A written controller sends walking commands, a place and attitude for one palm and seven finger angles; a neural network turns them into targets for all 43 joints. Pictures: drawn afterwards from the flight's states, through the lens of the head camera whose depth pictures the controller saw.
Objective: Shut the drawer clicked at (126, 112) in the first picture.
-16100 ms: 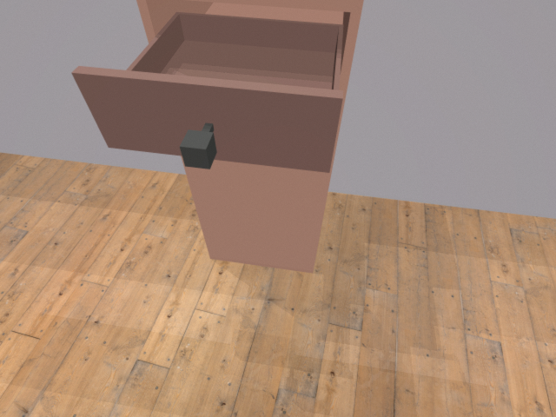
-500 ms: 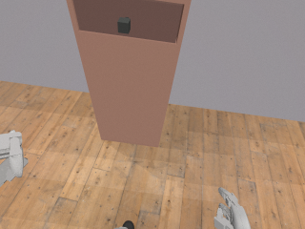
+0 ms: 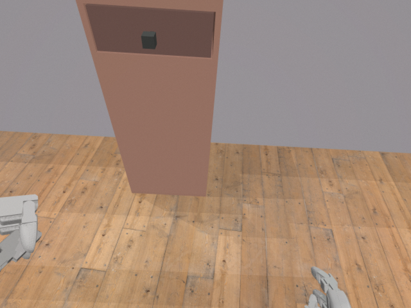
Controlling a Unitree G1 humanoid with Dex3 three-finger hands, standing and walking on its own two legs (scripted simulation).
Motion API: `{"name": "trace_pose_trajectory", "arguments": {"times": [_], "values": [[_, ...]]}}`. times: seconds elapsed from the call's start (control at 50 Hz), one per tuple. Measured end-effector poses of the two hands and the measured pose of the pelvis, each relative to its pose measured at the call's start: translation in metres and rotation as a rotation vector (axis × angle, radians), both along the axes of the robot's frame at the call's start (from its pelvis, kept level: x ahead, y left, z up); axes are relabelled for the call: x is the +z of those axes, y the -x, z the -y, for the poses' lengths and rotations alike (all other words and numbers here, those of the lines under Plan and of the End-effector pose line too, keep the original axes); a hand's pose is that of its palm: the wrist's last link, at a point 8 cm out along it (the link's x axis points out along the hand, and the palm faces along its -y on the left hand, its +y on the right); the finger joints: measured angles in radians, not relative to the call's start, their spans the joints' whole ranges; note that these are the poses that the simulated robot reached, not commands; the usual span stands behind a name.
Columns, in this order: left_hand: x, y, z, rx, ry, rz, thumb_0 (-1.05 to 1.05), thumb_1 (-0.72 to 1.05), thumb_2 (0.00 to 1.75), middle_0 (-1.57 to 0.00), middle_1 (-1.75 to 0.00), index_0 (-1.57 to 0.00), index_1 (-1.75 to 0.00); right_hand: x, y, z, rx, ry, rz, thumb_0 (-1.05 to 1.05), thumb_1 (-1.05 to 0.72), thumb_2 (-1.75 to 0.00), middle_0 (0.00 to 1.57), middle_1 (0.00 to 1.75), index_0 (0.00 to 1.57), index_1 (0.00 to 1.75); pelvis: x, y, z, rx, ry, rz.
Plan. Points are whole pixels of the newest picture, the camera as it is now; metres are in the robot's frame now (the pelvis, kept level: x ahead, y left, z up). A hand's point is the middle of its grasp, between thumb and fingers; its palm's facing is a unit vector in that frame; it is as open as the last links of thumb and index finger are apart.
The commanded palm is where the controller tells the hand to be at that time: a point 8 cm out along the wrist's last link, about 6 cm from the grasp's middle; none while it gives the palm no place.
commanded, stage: stop stepping back and stand still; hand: left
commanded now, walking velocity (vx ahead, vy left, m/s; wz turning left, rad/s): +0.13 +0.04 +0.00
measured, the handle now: (150, 37) +0.83 +0.22 +0.15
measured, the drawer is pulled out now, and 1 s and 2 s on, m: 0.00 0.00 0.00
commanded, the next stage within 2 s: let the arm hang, fingers relaxed in 0.38 s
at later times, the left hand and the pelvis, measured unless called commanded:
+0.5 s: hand (17, 247) +0.17 +0.26 +0.15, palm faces +0.37 -0.82 -0.44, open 3.2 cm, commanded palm none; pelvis -0.02 +0.02 +0.00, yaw +2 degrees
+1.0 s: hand out of the picture -0.09 +0.22 -0.17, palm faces +0.08 -0.97 -0.24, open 4.6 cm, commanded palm none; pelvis -0.02 +0.02 +0.00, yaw +4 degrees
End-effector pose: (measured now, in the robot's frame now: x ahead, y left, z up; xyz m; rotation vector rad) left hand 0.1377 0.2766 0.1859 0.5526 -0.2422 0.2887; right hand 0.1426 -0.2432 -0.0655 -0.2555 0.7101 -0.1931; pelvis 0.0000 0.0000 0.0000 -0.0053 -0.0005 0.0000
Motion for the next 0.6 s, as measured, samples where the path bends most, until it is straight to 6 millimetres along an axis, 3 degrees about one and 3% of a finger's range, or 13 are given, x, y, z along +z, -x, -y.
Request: {"name": "trace_pose_trajectory", "arguments": {"times": [0.14,0.32,0.48,0.52,0.56,0.6], "values": [[-0.010,0.011,-0.016,0.090,0.085,0.112,0.01,0.88,0.90,-1.41,-1.59,-1.41,-1.60,-0.012,0.014,-0.004,0.002,0.027,-0.013,0.01,-0.90,-0.90,0.20,0.30,0.20,0.30,-0.008,0.010,-0.010,0.031,0.004,0.015],[-0.006,0.015,-0.010,0.050,0.033,0.060,0.01,0.89,0.90,-1.41,-1.59,-1.40,-1.60,-0.009,0.015,-0.035,0.057,-0.067,0.026,0.01,-0.90,-0.90,0.20,0.30,0.20,0.30,-0.003,0.019,-0.007,0.025,-0.002,0.019],[-0.013,0.016,-0.023,0.062,0.061,0.022,0.01,0.88,0.90,-1.41,-1.59,-1.41,-1.60,-0.011,0.010,-0.038,0.060,-0.040,-0.013,0.01,-0.90,-0.90,0.20,0.30,0.20,0.30,-0.002,0.018,-0.018,0.020,0.010,0.015],[-0.041,0.004,-0.033,0.060,0.062,-0.095,0.01,0.89,0.90,-1.41,-1.59,-1.40,-1.60,-0.019,0.008,-0.036,0.095,-0.049,-0.036,0.01,-0.90,-0.90,0.20,0.30,0.20,0.30,-0.004,0.019,-0.023,0.040,0.008,-0.001],[-0.099,-0.007,-0.045,0.104,0.131,-0.330,0.00,0.89,0.90,-1.39,-1.58,-1.39,-1.59,-0.033,0.007,-0.030,0.112,-0.050,-0.100,0.01,-0.90,-0.90,0.20,0.30,0.20,0.30,-0.008,0.023,-0.026,0.057,-0.003,-0.010],[-0.165,-0.002,-0.050,0.170,0.225,-0.594,0.00,0.89,0.90,-1.36,-1.56,-1.36,-1.56,-0.044,0.012,-0.025,0.107,-0.047,-0.158,0.01,-0.90,-0.90,0.20,0.30,0.20,0.30,-0.011,0.026,-0.027,0.061,-0.008,-0.006]]}}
